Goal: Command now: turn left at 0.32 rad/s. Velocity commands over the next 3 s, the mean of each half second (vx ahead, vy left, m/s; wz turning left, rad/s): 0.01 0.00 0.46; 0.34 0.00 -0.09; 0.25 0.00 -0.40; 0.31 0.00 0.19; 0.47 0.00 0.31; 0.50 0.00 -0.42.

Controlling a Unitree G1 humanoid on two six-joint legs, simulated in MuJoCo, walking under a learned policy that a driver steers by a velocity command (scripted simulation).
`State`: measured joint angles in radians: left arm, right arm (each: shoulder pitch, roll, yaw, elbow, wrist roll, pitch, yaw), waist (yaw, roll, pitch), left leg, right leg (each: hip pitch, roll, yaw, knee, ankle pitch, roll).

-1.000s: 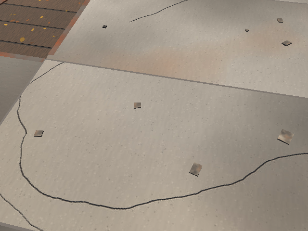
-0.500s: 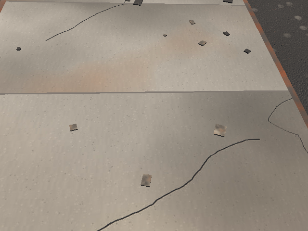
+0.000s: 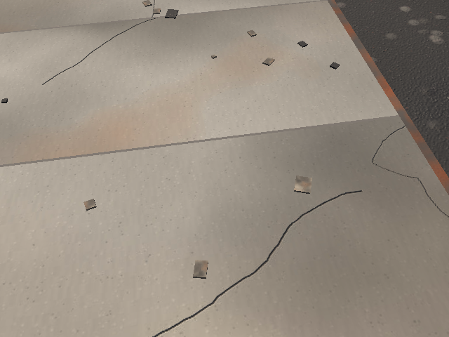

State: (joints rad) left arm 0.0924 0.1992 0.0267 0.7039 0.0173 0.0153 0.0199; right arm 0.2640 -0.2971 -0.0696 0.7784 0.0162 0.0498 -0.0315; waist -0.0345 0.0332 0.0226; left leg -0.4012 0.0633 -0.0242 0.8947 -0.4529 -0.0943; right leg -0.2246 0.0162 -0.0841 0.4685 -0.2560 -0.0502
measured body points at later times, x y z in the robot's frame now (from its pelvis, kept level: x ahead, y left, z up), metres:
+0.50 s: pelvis -0.02 +0.06 +0.01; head +0.00 +0.10 +0.46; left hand +0.05 +0.38 -0.11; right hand +0.20 -0.18 -0.06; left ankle -0.04 +0.13 -0.74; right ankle +0.03 -0.12 -0.67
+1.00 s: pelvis +0.13 +0.03 +0.01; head +0.16 +0.01 +0.46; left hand +0.10 +0.30 -0.10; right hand +0.34 -0.20 -0.09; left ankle +0.14 +0.19 -0.67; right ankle +0.09 -0.07 -0.74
